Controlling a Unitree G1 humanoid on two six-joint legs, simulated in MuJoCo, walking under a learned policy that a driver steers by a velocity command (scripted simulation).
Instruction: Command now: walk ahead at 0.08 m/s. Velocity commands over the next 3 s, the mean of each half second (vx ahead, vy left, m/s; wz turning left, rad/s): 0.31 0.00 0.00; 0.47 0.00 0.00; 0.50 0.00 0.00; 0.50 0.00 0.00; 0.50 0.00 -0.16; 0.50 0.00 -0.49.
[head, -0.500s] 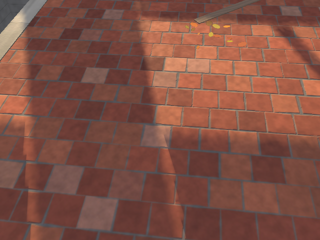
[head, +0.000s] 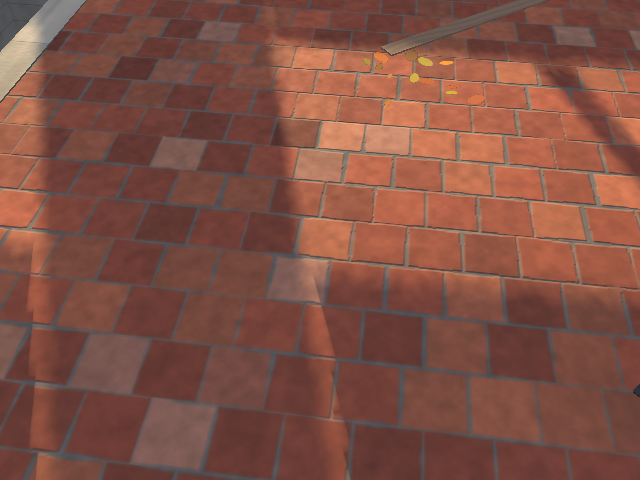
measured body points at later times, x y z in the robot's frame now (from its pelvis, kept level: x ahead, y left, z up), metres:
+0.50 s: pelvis +0.13 +0.02 +0.01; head +0.15 +0.04 +0.46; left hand +0.30 +0.27 -0.10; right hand +0.08 -0.23 -0.12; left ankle +0.02 +0.12 -0.73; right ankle +0.24 -0.14 -0.67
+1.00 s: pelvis +0.40 -0.04 +0.02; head +0.41 -0.04 +0.47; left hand +0.42 +0.23 -0.12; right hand +0.55 -0.31 -0.09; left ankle +0.54 +0.14 -0.66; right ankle +0.38 -0.12 -0.73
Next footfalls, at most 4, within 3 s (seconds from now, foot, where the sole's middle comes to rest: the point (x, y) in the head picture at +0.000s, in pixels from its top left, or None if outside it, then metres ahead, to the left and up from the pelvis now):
0.68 right None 0.42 -0.12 -0.77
1.26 left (283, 387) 0.72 0.12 -0.77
1.80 right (380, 280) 1.03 -0.12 -0.77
2.34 left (292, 197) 1.34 0.12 -0.77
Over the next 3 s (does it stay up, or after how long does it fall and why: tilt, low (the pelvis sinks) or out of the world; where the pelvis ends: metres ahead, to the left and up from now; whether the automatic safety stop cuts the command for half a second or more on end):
stays up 1.50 -0.09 0.00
